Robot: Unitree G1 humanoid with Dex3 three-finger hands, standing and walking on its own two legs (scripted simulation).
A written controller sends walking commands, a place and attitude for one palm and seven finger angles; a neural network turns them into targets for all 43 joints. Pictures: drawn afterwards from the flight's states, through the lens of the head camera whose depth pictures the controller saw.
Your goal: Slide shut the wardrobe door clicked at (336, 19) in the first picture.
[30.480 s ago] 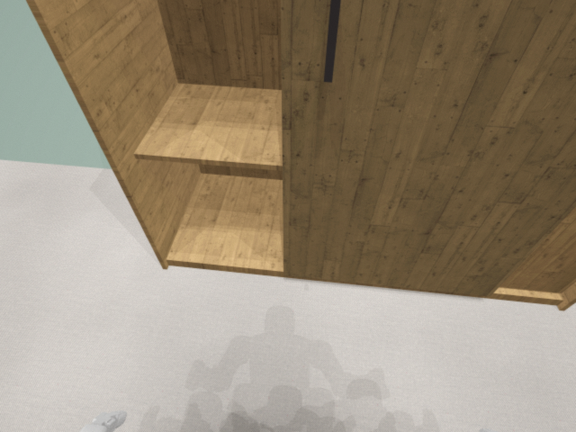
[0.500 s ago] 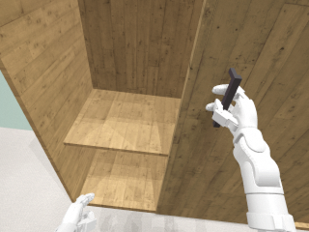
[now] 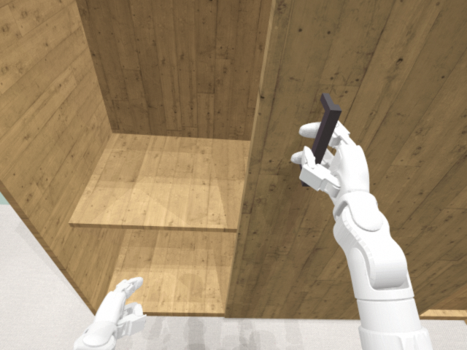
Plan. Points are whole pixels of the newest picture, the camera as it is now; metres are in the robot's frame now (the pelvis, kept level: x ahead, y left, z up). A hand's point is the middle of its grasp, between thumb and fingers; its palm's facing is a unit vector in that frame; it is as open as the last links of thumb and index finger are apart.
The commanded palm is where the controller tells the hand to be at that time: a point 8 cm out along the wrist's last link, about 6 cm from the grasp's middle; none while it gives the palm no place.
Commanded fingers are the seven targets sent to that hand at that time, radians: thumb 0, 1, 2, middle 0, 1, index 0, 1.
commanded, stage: tug the door sideways, standing still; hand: right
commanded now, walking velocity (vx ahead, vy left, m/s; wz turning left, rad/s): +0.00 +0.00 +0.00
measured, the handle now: (315, 142) +0.40 -0.10 +0.20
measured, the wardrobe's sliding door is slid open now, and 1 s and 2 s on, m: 0.48 0.42 0.36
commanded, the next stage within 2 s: step sideways, sliding the door along in 0.60 s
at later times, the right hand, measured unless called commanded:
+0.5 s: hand (293, 169) +0.34 -0.06 +0.19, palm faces -0.01 +1.00 -0.06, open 5.6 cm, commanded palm +0.32 -0.06 +0.20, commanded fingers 0.00 -0.90 -0.90 0.45 1.40 0.45 1.40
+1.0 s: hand (270, 170) +0.34 -0.03 +0.18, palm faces -0.18 +0.96 -0.19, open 6.0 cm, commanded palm +0.34 -0.07 +0.20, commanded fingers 0.00 -0.90 -0.90 0.45 1.40 0.45 1.40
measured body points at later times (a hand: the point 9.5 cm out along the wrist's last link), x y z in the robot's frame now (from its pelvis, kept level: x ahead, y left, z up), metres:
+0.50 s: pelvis -0.04 -0.02 +0.00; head -0.04 +0.01 +0.45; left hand +0.13 +0.19 -0.11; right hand +0.33 -0.11 +0.19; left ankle -0.07 +0.06 -0.74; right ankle -0.02 -0.10 -0.74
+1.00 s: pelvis -0.05 +0.00 -0.01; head -0.02 +0.03 +0.44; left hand +0.10 +0.22 -0.13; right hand +0.35 -0.08 +0.19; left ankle -0.04 +0.11 -0.73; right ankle -0.02 -0.10 -0.74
